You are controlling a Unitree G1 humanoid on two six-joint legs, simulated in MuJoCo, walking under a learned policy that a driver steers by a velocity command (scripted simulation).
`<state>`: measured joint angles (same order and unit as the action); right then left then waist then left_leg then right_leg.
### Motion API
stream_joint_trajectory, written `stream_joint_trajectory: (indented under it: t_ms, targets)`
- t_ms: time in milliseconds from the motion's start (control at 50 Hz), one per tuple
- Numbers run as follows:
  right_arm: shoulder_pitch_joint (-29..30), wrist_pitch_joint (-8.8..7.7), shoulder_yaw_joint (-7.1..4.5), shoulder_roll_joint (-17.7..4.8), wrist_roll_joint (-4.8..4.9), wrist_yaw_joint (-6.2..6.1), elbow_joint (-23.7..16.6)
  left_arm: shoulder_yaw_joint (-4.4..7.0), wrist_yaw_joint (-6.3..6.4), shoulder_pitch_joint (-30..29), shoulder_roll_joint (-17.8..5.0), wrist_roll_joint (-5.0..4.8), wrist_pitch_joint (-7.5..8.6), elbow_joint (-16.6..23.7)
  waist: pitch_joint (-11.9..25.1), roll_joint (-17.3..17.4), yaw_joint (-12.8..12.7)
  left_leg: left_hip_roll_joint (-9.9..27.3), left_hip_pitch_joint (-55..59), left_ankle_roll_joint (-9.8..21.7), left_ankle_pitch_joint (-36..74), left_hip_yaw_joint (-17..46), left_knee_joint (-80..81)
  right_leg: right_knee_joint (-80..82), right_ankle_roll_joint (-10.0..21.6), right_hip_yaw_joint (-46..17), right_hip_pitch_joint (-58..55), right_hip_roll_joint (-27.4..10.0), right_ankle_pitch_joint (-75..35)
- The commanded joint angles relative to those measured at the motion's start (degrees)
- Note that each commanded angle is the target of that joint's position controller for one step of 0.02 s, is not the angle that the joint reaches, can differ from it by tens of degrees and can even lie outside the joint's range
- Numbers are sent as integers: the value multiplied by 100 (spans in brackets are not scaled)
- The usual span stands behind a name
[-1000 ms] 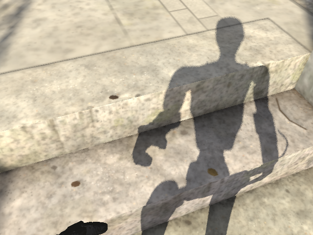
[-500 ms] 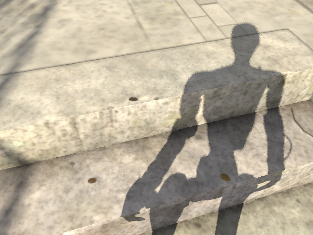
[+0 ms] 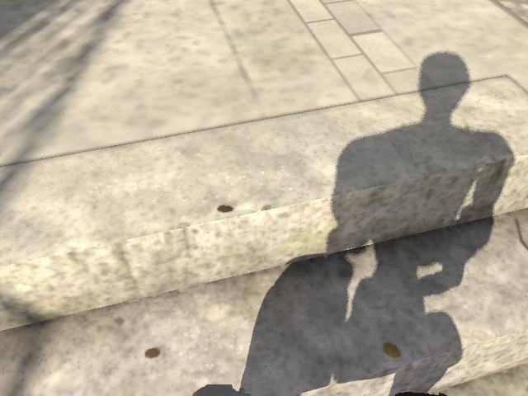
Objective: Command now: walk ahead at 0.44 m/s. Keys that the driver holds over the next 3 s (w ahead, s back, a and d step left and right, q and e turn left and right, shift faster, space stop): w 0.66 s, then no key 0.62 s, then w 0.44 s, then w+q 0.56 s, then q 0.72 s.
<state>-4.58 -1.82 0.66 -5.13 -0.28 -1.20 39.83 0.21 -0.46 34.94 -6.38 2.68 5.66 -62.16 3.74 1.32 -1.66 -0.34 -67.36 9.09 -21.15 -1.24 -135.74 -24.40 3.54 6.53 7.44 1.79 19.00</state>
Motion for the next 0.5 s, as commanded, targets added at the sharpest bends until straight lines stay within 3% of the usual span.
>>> stream_joint_trajectory:
  t_ms: [20, 40, 60, 80, 100, 120, 140, 160, 180, 200, 220, 240, 260, 280, 300, 320, 360, 380, 400, 420, 440, 460, 500]
  targets:
    - [1397, 62, 299, 156, 60, -21, -1207, -69, -11, -298, -448, -162, 150, 128, -1555, -134, 341, 354, -1124, -32, -30, -381, 1367, 2184, 394, -1125, 1335, -1398, 883]
    - [1648, 134, 318, 105, 72, -19, -1353, -117, 51, -227, -374, -224, 135, 37, -1633, -247, 229, 408, -653, -120, 128, -715, 2086, 2541, 487, -937, 1647, -1239, 329]
    - [1551, 202, 351, 8, 103, -22, -1388, -86, 184, -179, -533, -365, 118, 72, -1487, -604, 167, 535, 223, -105, 30, -926, 3166, 3090, 725, -832, 1728, -1210, -1090]
    - [1628, 223, 376, -10, 136, -24, -1341, -92, 254, 11, -515, -436, 14, -58, -1272, -405, 22, 384, 1112, -43, -162, -1318, 4022, 3266, 705, -374, 1504, -994, -2273]
    - [989, 181, 422, 220, 289, -14, -1077, -70, 295, -414, -719, -445, 26, 213, -746, -776, 311, 324, 2798, 138, -176, -1364, 4980, 2906, 905, -163, 1658, -1196, -4641]
    - [620, 169, 339, 70, 298, -33, -831, 13, 345, -252, -1040, -519, 68, 288, -159, -730, 467, -39, 3523, 160, -302, -1519, 5240, 2012, 915, 15, 1028, -1303, -7843]
    - [-485, 208, 198, -112, 293, -100, -440, 106, 376, -138, -1373, -549, 130, 304, 813, -1229, 950, -359, 4146, 215, -910, -1484, 5358, 764, 1036, -79, 89, -1631, -10539]
    - [-981, 155, 94, -395, 193, -105, -293, 273, 303, -326, -1686, -605, 167, 412, 1265, -1349, 1182, -533, 4484, 207, -1129, -1278, 6491, -418, 984, -139, -581, -1685, -10853]
    - [-1446, 131, -89, -773, -47, -115, -175, 374, 176, -499, -1753, -497, 235, 528, 1664, -1290, 1394, -325, 5247, 319, -1346, -374, 7308, -1875, 787, -291, -420, -1591, -10009]
    - [-2101, 162, -303, -1339, -181, -211, 124, 381, -61, -790, -1350, -386, 345, 938, 1532, -218, 1487, 899, 5979, 835, -2808, 2754, 9202, -3864, 506, -505, 1544, -846, -7743]
    - [-1772, 304, -547, -1819, -50, -280, 341, 451, -246, -1506, -904, -134, 289, 1273, 1219, 1131, 1323, 1567, 5643, 1101, -3995, 5802, 12133, -6791, 225, -961, 3047, 356, -1914]
    - [-984, 220, -559, -1667, -10, -201, 406, 385, -289, -1652, -362, 113, 239, 1754, 580, 536, 623, 1812, 4949, 710, -4433, 5736, 12371, -8748, 182, -1765, 3984, 192, -1755]
    - [-693, 63, -459, -1100, -10, -141, 701, 271, -275, -1891, -125, 162, 249, 2091, -298, -151, 188, 1741, 4176, 434, -4157, 4706, 11887, -9107, 289, -1410, 4564, 43, -2162]
    - [-833, -84, -342, -560, -86, -105, 1060, 205, -169, -2099, 82, 124, 174, 2287, -832, -493, 26, 1658, 3586, 291, -3118, 3619, 11417, -9333, 396, -1342, 4945, -36, -2081]
    - [-1048, -187, -200, 5, -192, -42, 1518, 58, -100, -2199, 393, 30, 122, 2455, -873, -397, -146, 1470, 3534, 133, -2192, 2846, 11211, -9814, 534, -1515, 5398, -4, -1960]
    - [-1065, -283, -172, 186, -252, 48, 1696, -33, -30, -1973, 530, -41, 39, 2373, -872, -391, -266, 1267, 3588, -105, -1304, 2134, 11196, -9945, 613, -1699, 5538, 51, -1943]
    - [-1391, -438, -167, 127, -186, 159, 1977, -130, 53, -1952, 677, -111, -119, 2377, -969, -234, -330, 1115, 3950, -287, -90, 1219, 11313, -9915, 646, -1792, 6188, 68, -1681]
    - [-1369, -476, -196, -131, -152, 214, 1903, -132, 95, -2214, 526, -131, -181, 2516, -1060, -280, -364, 1082, 3880, -296, 147, 935, 11621, -9291, 586, -1573, 6244, 12, -1486]
    - [-1270, -518, -185, -231, -120, 210, 1891, -137, 100, -2449, 412, -106, -236, 2594, -1062, -409, -433, 941, 3669, -350, 240, 635, 11758, -8614, 513, -1357, 6007, -60, -1716]
    - [-1518, -585, -166, -293, -103, 185, 1899, -116, 159, -2661, 334, -140, -282, 2568, -992, -409, -270, 917, 3855, -246, 710, 491, 11906, -8813, 476, -905, 6076, 4, -1791]
    - [-1813, -660, -182, -495, -70, 190, 1948, -128, 184, -2954, 407, -159, -296, 2663, -853, -92, -125, 1039, 4315, -83, 1118, 630, 12082, -9491, 459, -604, 6476, 30, -1499]
    - [-2112, -722, -219, -670, -26, 161, 1995, -127, 219, -3168, 403, -119, -317, 2798, -819, 34, -59, 1098, 4887, -33, 1005, 736, 12187, -9724, 464, -600, 7006, -136, -1152]
    - [-2851, -699, -238, -702, -26, 128, 2230, -207, 253, -3920, 579, -103, -322, 3128, -931, 111, 235, 1241, 6088, -82, 1342, 771, 12290, -10323, 622, -464, 8270, -303, -324]
